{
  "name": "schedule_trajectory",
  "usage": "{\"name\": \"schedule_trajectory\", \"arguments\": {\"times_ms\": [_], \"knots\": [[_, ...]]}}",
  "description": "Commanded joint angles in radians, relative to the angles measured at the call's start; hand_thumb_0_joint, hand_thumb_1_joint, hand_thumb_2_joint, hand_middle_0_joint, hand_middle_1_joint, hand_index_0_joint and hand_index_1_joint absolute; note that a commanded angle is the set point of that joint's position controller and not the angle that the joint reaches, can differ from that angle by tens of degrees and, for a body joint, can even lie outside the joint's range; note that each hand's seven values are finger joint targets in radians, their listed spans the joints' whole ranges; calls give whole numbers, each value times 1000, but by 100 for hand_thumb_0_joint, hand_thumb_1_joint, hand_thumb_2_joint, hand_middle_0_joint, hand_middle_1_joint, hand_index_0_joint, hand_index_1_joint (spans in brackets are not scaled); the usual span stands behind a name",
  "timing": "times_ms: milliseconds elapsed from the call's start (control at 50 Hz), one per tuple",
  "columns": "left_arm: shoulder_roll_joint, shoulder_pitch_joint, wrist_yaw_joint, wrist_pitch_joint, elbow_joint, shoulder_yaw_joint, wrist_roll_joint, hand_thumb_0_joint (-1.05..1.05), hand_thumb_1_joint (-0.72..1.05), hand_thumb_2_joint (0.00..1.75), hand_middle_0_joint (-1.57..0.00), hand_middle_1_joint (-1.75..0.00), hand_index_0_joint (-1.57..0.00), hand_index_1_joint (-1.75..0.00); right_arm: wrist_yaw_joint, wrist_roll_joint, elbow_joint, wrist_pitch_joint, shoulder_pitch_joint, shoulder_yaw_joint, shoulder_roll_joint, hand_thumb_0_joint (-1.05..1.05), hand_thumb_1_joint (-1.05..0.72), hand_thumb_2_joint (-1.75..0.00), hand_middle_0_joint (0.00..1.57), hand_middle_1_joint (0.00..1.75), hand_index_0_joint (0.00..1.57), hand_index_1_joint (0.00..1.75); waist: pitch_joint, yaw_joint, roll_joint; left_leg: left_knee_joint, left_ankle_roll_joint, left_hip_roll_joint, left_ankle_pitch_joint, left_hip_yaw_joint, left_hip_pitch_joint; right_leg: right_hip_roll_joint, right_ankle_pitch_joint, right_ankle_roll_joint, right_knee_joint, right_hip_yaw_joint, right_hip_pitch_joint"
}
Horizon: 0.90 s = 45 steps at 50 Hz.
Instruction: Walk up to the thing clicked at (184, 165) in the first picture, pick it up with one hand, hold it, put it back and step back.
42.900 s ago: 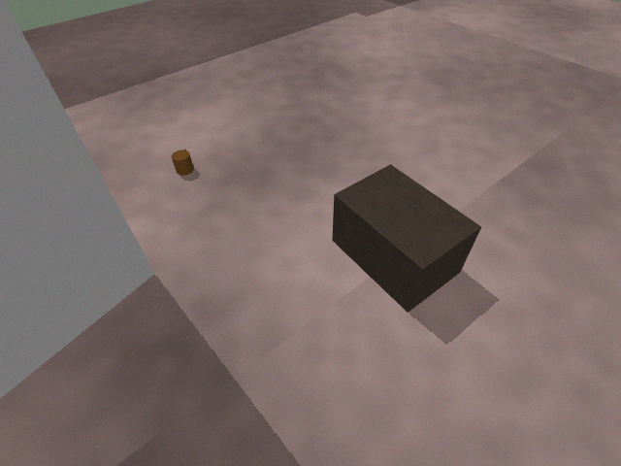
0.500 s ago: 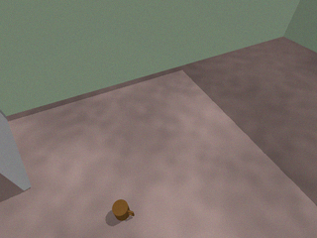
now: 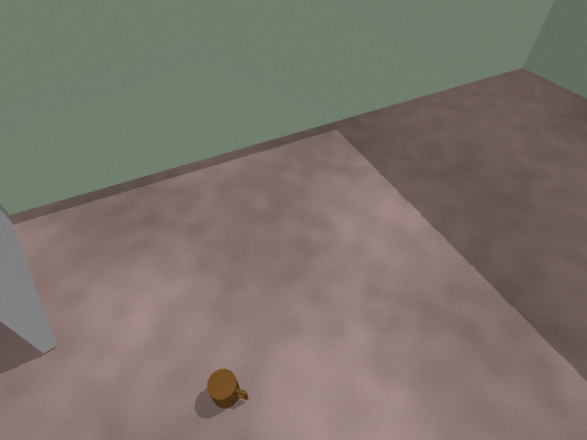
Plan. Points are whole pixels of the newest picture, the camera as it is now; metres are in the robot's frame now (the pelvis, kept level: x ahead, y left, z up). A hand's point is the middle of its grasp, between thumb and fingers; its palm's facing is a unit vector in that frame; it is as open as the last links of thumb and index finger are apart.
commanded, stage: stand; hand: left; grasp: from above
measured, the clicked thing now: (229, 390) +0.42 +0.24 -0.73
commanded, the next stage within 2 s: rise first in 0.44 s
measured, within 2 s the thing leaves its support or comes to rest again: neither
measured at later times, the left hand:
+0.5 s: hand out of the picture +0.07 +0.26 -0.16, palm faces -0.02 -0.94 -0.35, open 7.4 cm
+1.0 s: hand out of the picture +0.13 +0.27 -0.19, palm faces -0.07 -0.91 -0.41, open 12.7 cm
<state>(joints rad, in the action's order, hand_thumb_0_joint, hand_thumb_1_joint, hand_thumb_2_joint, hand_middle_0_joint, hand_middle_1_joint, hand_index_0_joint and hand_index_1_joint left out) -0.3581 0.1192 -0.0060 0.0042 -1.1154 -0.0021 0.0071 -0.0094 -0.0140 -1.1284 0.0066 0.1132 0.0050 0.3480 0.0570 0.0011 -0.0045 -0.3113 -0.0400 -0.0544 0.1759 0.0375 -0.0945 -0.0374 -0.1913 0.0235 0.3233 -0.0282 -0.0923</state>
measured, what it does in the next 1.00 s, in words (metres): stands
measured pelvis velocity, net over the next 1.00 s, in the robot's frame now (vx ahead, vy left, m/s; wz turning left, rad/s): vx -0.01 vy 0.01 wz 0.01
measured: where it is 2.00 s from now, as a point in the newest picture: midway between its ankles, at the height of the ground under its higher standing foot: outside the picture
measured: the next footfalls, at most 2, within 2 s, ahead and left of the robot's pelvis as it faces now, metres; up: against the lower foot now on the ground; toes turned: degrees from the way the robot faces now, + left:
none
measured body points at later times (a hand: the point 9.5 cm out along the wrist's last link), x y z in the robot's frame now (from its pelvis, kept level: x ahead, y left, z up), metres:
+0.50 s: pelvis +0.00 +0.00 +0.00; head +0.01 +0.00 +0.45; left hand +0.07 +0.31 -0.13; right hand +0.08 -0.30 -0.13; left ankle +0.00 +0.14 -0.75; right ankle -0.01 -0.13 -0.75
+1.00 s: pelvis -0.01 +0.01 -0.04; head +0.06 +0.02 +0.40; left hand +0.14 +0.31 -0.16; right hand +0.10 -0.25 -0.15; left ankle +0.00 +0.14 -0.75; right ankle -0.01 -0.13 -0.75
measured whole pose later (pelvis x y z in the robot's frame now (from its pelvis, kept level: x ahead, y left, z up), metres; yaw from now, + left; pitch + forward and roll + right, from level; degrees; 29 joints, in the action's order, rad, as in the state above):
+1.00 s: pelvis -0.01 +0.01 -0.04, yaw +1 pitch +10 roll +0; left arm -0.32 0.04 0.00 -0.09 -0.87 -0.16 0.19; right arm 0.00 0.01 -0.68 0.07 0.25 0.04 0.24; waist -0.02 -0.03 -0.01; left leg -0.78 -0.03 -0.05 0.36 0.01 -0.58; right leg -0.05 -0.37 0.03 0.76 -0.03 -0.56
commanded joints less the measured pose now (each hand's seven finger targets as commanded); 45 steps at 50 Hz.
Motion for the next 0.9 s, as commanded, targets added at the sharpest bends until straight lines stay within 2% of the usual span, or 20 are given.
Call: {"name": "schedule_trajectory", "arguments": {"times_ms": [0, 100, 340, 500, 520, 540, 560, 580, 600, 620, 640, 660, 680, 700, 740, 760, 840, 880], "knots": [[-218, -33, 14, 24, 59, -38, 3, 0, 90, 90, -20, -30, -20, -30, 13, 3, 58, 16, -37, 39, 214, 0, -90, -90, 20, 30, 20, 30, -80, -5, 3, 37, 46, -94, -143, -72, 19, -103, 160, -42, -51, 83, -12], [-215, -25, 13, 22, 55, -37, 3, 0, 90, 90, -20, -30, -20, -30, 15, 3, 54, 18, -37, 38, 216, 0, -90, -90, 20, 30, 20, 30, -69, -2, 12, 43, 43, -91, -122, -71, 16, -100, 141, -38, -54, 83, -21], [-215, -30, 15, 24, 57, -38, 5, 0, 90, 90, -20, -30, -20, -30, 15, 2, 59, 18, -35, 40, 218, 0, -90, -90, 20, 30, 20, 30, -88, -1, 10, 33, 50, -96, -168, -73, 26, -105, 180, -36, -43, 78, -5], [-213, -29, 14, 23, 55, -36, 4, 0, 90, 90, -20, -30, -20, -30, 14, 4, 57, 18, -38, 40, 215, 0, -90, -90, 20, 30, 20, 30, -78, -2, 7, 41, 45, -96, -153, -79, 22, -101, 148, -39, -45, 77, -19], [-212, -33, 15, 24, 60, -36, 5, 0, 82, 98, -17, -38, -16, -38, 14, 2, 60, 17, -35, 41, 214, 0, -90, -90, 20, 30, 20, 30, -83, -4, 2, 35, 47, -93, -149, -70, 22, -105, 156, -40, -46, 80, -16], [-41, -383, 27, 114, 411, -41, -37, 0, 74, 93, -17, -46, -16, -46, 34, 71, 337, 66, -12, -3, 42, 0, -96, -91, 20, 30, 20, 30, 5, -120, 22, -44, 51, 56, -7, 32, -123, 24, 82, -22, 9, 8, -226], [-97, -455, 36, 102, 316, -64, -37, 0, 66, 94, -16, -54, -14, -54, 43, 74, 287, 67, 35, 2, 71, 0, -94, -91, 20, 30, 20, 30, -30, -78, -13, -51, 54, 60, 16, 32, -118, 20, 39, -18, 3, -1, -166], [-225, -268, 41, 66, 166, -140, -2, 0, 58, 95, -16, -62, -15, -62, 54, 76, 288, 55, 74, 28, 110, 0, -93, -91, 20, 30, 20, 30, -41, -48, -6, -56, 51, 58, 16, 32, -133, 26, 16, -26, 17, -11, -162], [-227, -231, 27, 47, 84, -151, 20, 0, 50, 96, -14, -70, -13, -70, 54, 68, 302, 49, 89, 39, 110, 0, -93, -91, 20, 30, 20, 30, -72, -43, -30, -94, 53, 63, 9, 27, -159, 27, 13, -29, 39, -12, -178], [-233, -307, 10, 45, 98, -158, 40, 0, 42, 96, -11, -78, -12, -78, 55, 63, 332, 51, 93, 47, 102, 0, -93, -91, 20, 30, 20, 30, -92, -43, -51, -129, 58, 60, -10, 22, -178, 27, 36, -27, 77, -13, -195], [-243, -304, -2, 51, 94, -175, 69, 0, 34, 97, -8, -86, -10, -86, 56, 46, 350, 57, 102, 65, 102, 0, -92, -91, 20, 30, 20, 30, -166, -31, -63, -161, 57, 60, -43, 20, -182, 21, 79, -25, 114, -8, -178], [-239, -201, -9, 39, 48, -195, 102, 0, 26, 98, -6, -94, -9, -94, 53, 37, 355, 59, 134, 75, 95, 0, -91, -91, 20, 30, 20, 30, -219, -11, -21, -190, 51, 68, -86, 17, -201, 17, 119, -29, 153, -9, -168], [-215, -123, -16, 31, 49, -205, 120, 0, 18, 97, -4, -102, -8, -99, 46, 32, 382, 61, 145, 82, 88, 0, -90, -90, 20, 30, 20, 30, -250, 17, 6, -217, 45, 74, -114, 15, -224, 18, 133, -34, 185, -8, -168], [-208, -99, -18, 24, 73, -211, 135, 0, 10, 101, -1, -108, -5, -104, 43, 31, 408, 64, 149, 86, 83, 0, -89, -90, 20, 30, 20, 30, -276, 30, 26, -228, 40, 78, -129, 16, -226, 21, 134, -37, 198, -10, -166], [-192, -89, -7, -3, 148, -201, 150, 0, -4, 101, -1, -109, -5, -105, 42, 38, 446, 64, 138, 92, 81, 0, -89, -90, 20, 30, 20, 30, -275, 27, 65, -219, 32, 75, -133, 13, -217, 31, 123, -40, 199, -14, -198], [-182, -105, -3, -21, 183, -197, 152, 0, -12, 101, -2, -109, -5, -106, 38, 39, 468, 65, 130, 92, 80, 0, -90, -90, 20, 30, 20, 30, -258, 12, 61, -222, 31, 70, -116, 7, -226, 35, 101, -40, 201, -19, -221], [-176, -144, 15, -73, 262, -196, 172, 0, -42, 99, -5, -108, -6, -106, 28, 37, 537, 76, 94, 90, 67, 0, -87, -89, 20, 30, 20, 30, -227, -4, 14, -285, 34, 60, -32, -3, -312, 40, 7, -36, 250, -27, -305], [-135, -109, 15, -78, 282, -181, 181, 0, -48, 99, -6, -109, -7, -108, 24, 35, 547, 86, 115, 93, 60, 0, -88, -90, 20, 30, 20, 30, -248, -16, 14, -343, 35, 56, -16, -1, -349, 40, -7, -34, 308, -26, -359]]}}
